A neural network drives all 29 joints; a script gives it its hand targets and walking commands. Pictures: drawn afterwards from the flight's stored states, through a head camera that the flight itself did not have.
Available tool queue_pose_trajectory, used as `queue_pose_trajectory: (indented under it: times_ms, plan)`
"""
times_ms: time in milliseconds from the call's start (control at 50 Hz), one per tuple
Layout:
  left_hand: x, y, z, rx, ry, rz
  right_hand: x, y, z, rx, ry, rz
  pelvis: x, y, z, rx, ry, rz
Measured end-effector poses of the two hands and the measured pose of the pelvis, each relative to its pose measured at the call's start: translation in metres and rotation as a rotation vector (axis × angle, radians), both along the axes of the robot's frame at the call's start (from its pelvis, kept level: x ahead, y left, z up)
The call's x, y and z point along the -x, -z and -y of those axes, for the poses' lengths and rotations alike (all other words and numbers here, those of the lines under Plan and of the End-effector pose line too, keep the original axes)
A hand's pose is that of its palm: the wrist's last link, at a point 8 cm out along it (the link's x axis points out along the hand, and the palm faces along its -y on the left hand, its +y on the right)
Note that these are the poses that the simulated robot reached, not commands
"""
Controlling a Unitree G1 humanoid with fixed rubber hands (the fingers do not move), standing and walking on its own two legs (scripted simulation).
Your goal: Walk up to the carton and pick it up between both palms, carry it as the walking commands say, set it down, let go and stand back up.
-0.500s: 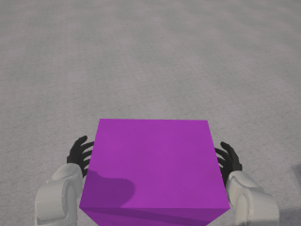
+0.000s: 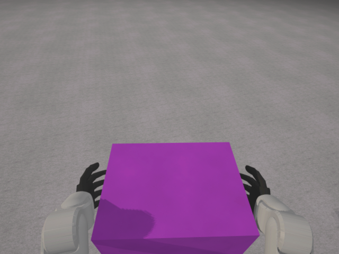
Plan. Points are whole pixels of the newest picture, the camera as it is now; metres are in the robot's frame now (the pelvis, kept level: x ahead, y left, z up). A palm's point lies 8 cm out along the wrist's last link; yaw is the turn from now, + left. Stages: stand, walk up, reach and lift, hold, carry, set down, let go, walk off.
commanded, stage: carry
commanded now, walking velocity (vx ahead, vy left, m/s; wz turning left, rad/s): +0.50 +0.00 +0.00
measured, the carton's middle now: (171, 209) +0.25 +0.00 +0.01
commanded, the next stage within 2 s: none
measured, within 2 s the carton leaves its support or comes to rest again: neither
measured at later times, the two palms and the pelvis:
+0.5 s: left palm (107, 137) +0.40 +0.17 +0.10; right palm (239, 135) +0.43 -0.18 +0.09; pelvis +0.17 -0.02 +0.02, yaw +2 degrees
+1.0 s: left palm (124, 81) +0.70 +0.18 +0.10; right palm (221, 85) +0.68 -0.18 +0.11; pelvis +0.45 +0.01 +0.02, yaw -1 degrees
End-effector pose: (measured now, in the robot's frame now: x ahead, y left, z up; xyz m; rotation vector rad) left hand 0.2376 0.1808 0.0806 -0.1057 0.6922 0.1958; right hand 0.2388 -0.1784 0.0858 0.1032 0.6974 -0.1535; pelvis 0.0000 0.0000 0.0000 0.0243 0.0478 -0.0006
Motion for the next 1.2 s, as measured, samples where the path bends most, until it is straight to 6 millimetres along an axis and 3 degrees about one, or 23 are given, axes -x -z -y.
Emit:
queue_pose_trajectory:
  times_ms: [100, 220, 340, 440, 520, 620, 700, 780, 860, 1020, 1140, 1200]
  plan:
    - [-0.032, -0.003, -0.003, -0.026, 0.036, -0.007, -0.022, 0.003, -0.004, -0.018, 0.031, -0.006, -0.024, -0.001, -0.006, -0.007, 0.030, -0.011]
    - [-0.076, -0.011, 0.013, -0.026, 0.060, -0.017, -0.052, 0.002, 0.013, -0.029, 0.064, -0.017, -0.060, -0.011, 0.003, 0.025, 0.021, -0.023]
    - [-0.118, -0.005, 0.028, -0.011, 0.007, -0.002, -0.113, 0.002, 0.029, 0.002, -0.002, -0.002, -0.107, -0.005, 0.022, 0.026, -0.037, -0.008]
    - [-0.143, -0.010, 0.018, -0.019, -0.070, -0.039, -0.165, -0.002, 0.017, -0.023, -0.058, -0.037, -0.146, -0.019, 0.026, 0.004, -0.043, -0.020]
    - [-0.174, -0.018, 0.004, -0.017, -0.102, -0.015, -0.205, -0.007, 0.003, -0.032, -0.082, -0.014, -0.183, -0.023, 0.022, -0.006, -0.043, -0.017]
    - [-0.232, -0.014, -0.012, -0.005, -0.094, 0.019, -0.260, -0.008, -0.013, -0.017, -0.077, 0.020, -0.241, -0.014, 0.008, 0.005, -0.042, -0.001]
    - [-0.294, -0.001, -0.025, -0.011, -0.041, 0.036, -0.308, 0.001, -0.025, 0.000, -0.042, 0.038, -0.292, 0.004, -0.010, 0.002, -0.011, 0.012]
    - [-0.346, 0.005, -0.025, -0.008, 0.022, -0.041, -0.338, 0.007, -0.025, 0.009, 0.024, -0.039, -0.328, -0.006, -0.019, 0.011, 0.006, -0.005]
    - [-0.388, 0.001, -0.016, 0.026, 0.042, -0.064, -0.366, -0.002, -0.016, 0.011, 0.071, -0.063, -0.368, -0.020, -0.022, 0.030, 0.010, -0.021]
    - [-0.477, -0.018, 0.003, 0.009, 0.044, 0.016, -0.458, -0.020, 0.003, 0.012, 0.058, 0.017, -0.460, -0.023, -0.004, 0.033, 0.012, -0.022]
    - [-0.554, -0.011, 0.025, -0.027, 0.005, 0.041, -0.550, -0.001, 0.025, -0.004, 0.004, 0.044, -0.543, 0.000, 0.022, 0.027, -0.014, -0.009]
    - [-0.580, -0.004, 0.030, -0.030, -0.032, -0.023, -0.590, 0.008, 0.030, -0.003, -0.039, -0.019, -0.572, -0.005, 0.030, 0.021, -0.035, -0.015]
